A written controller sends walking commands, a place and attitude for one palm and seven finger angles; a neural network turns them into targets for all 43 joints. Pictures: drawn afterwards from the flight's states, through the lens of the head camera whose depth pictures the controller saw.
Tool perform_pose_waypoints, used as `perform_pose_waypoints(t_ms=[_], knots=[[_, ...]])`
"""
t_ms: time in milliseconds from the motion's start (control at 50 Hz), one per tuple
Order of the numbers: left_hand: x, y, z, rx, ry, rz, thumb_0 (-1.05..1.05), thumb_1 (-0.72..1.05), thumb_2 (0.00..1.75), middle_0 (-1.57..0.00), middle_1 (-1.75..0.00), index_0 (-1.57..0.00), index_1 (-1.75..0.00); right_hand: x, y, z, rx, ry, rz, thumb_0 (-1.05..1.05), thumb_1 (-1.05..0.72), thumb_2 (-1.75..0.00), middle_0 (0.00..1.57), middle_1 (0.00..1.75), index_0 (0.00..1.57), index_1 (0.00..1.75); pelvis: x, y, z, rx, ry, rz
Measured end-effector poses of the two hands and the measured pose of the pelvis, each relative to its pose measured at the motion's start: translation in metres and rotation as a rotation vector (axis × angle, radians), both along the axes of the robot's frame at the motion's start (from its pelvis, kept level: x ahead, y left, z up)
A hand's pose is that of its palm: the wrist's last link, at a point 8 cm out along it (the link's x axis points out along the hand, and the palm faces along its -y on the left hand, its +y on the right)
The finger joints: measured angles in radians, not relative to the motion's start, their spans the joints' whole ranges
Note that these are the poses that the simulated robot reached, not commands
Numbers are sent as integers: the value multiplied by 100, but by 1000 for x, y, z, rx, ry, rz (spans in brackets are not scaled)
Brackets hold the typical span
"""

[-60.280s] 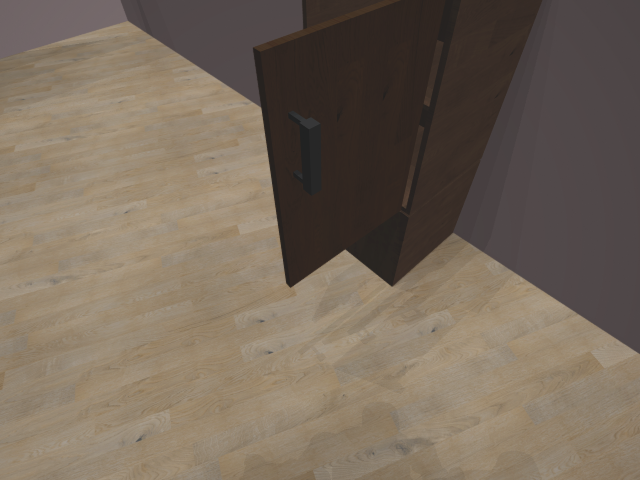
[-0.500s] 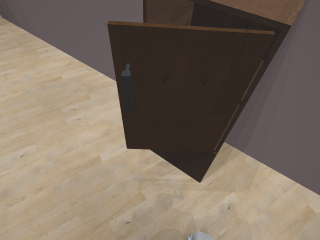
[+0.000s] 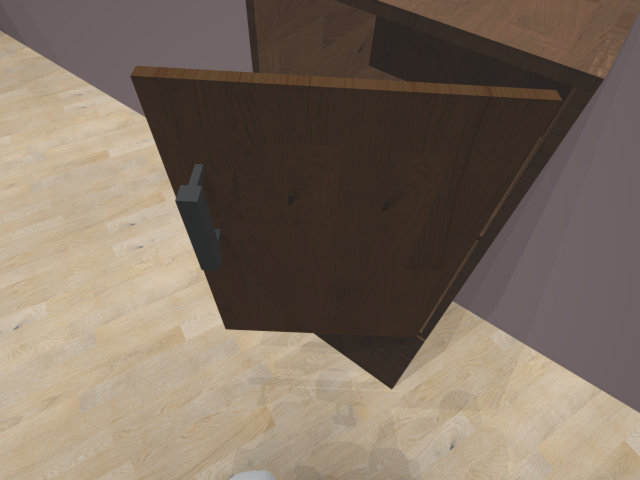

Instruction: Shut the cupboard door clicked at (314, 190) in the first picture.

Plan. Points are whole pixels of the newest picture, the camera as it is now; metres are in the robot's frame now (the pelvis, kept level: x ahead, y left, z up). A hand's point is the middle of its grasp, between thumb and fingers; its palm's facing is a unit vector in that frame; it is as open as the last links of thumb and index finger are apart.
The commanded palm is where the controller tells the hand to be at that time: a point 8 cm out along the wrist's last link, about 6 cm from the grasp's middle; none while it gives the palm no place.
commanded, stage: come to a stop and stand still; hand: left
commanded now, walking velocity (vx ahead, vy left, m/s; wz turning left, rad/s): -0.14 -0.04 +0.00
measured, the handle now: (205, 219) +0.40 +0.18 +0.08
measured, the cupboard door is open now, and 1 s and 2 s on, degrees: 35 35 35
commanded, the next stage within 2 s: look again from close up in 0.88 s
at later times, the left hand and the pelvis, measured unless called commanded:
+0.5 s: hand out of the picture +0.01 +0.16 -0.17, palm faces -0.01 -0.97 -0.23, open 7.4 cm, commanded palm none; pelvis -0.05 -0.02 -0.01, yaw +0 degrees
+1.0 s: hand out of the picture -0.08 +0.15 -0.17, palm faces +0.02 -0.98 -0.19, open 7.4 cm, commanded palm none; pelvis -0.07 -0.03 +0.01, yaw +0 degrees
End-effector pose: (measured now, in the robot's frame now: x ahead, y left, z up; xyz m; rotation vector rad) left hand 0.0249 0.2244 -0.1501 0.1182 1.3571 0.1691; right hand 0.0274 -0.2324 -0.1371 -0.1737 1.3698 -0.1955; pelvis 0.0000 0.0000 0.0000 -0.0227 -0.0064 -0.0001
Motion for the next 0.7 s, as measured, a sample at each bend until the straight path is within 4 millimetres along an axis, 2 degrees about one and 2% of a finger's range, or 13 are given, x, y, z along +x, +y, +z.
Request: perform_pose_waypoints(t_ms=[140,220,280,360,440,580,700], knots=[[5,15,7,17,21,-7,1,91,90,-20,-30,-20,-30,31,8,15,-18,-100,28,0,-93,-90,20,29,20,30,-4,7,9,-3,12,-15],[9,17,12,35,-11,-17,1,91,90,-20,-30,-20,-30,35,7,19,-9,-134,36,0,-92,-90,20,29,20,30,-13,3,12,0,19,-19],[9,13,16,46,-33,-28,1,91,90,-20,-30,-20,-30,30,4,17,4,-147,34,0,-92,-90,20,29,20,30,-20,-3,12,5,19,-22],[3,3,17,70,-93,-64,0,91,90,-20,-30,-20,-30,17,-9,6,32,-176,18,0,-91,-90,20,29,21,30,-31,-13,3,17,18,-28],[-11,-10,13,73,-121,-100,0,91,90,-20,-30,-20,-30,-1,-21,-2,39,-203,0,0,-91,-90,20,29,20,30,-44,-20,-5,7,-24,-15],[-32,-22,16,54,-146,-88,1,92,90,-20,-30,-21,-30,-50,-25,-4,51,-160,-8,0,-91,-90,20,29,20,30,-58,-26,-3,18,-50,-4],[-63,-23,19,53,-100,-77,1,91,90,-20,-30,-21,-30,-92,-27,-3,58,-67,-16,0,-91,-90,20,29,20,30,-69,-30,1,22,-31,-5]])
